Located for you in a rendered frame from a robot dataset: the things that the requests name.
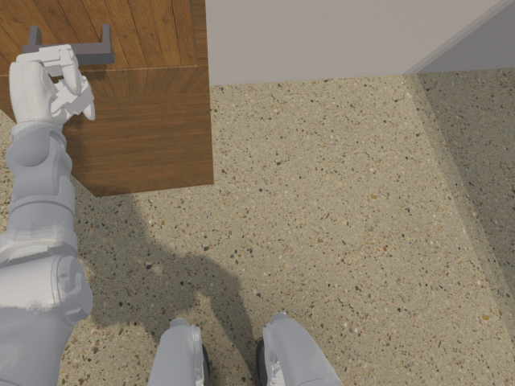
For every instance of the left robot forearm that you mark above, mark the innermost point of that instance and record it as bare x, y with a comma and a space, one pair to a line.
42, 206

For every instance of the robot left hand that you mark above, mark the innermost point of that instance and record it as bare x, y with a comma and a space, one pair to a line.
33, 95

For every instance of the left robot upper arm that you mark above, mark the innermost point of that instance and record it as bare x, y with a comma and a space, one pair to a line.
40, 303

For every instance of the drawer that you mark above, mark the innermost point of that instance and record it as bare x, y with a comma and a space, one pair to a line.
144, 33

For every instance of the cabinet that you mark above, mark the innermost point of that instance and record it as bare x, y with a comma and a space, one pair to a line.
152, 129

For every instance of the right robot thigh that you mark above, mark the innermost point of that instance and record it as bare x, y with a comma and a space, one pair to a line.
300, 358

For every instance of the right robot shin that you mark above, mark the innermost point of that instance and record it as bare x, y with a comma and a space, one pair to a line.
274, 373

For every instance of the handle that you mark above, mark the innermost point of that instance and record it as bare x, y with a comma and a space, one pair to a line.
86, 53

